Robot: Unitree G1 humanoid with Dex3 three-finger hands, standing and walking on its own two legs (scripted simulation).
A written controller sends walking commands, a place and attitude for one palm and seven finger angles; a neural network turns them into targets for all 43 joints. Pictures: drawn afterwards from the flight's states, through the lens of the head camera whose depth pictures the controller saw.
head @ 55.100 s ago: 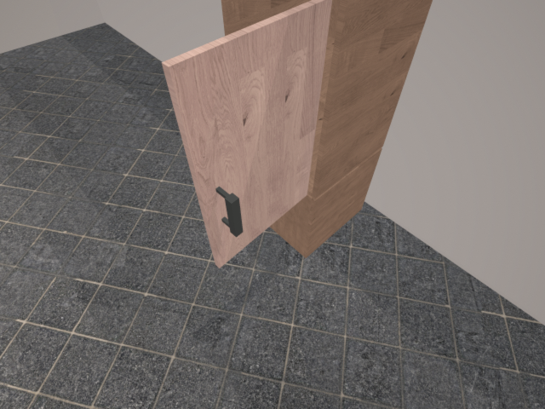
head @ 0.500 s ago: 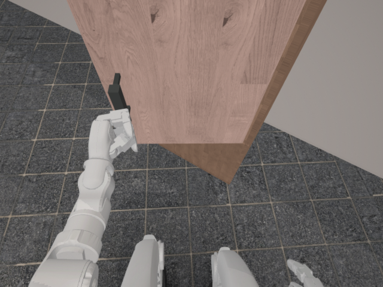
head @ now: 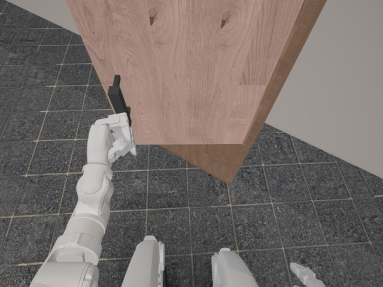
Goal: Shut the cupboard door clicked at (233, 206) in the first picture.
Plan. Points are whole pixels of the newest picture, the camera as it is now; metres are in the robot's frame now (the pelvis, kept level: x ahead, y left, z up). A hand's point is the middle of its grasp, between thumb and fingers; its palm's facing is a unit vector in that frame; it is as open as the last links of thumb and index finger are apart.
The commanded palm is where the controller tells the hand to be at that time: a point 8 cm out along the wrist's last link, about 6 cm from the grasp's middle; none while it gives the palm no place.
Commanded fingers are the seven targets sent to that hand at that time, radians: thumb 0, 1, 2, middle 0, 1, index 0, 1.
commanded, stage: push the door shut along its arc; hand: left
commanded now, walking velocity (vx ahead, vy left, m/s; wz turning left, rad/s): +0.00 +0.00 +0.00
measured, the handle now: (122, 102) +0.51 +0.17 +0.03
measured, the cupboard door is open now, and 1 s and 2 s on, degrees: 33 17 6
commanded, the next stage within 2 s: pull the fist back off the door in 1.60 s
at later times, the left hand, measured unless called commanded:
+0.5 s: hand (137, 116) +0.47 +0.13 +0.03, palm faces -0.13 -0.99 -0.05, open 3.1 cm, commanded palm +0.47 +0.17 +0.03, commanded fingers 0.00 0.90 0.90 -1.30 -1.50 -1.30 -1.50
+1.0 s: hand (150, 96) +0.53 +0.10 +0.03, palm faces -0.25 -0.97 -0.05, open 3.1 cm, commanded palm +0.54 +0.13 +0.03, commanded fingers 0.00 0.90 0.90 -1.30 -1.50 -1.30 -1.50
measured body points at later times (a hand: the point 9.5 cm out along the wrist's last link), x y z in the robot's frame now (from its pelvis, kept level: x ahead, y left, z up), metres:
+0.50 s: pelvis +0.00 +0.01 -0.02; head +0.13 +0.02 +0.41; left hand +0.47 +0.18 +0.04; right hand +0.04 -0.25 -0.14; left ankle +0.08 +0.12 -0.60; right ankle +0.00 -0.11 -0.60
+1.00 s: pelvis -0.01 +0.01 -0.03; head +0.16 +0.03 +0.38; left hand +0.54 +0.16 +0.04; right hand -0.01 -0.25 -0.15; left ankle +0.08 +0.12 -0.60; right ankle +0.00 -0.11 -0.60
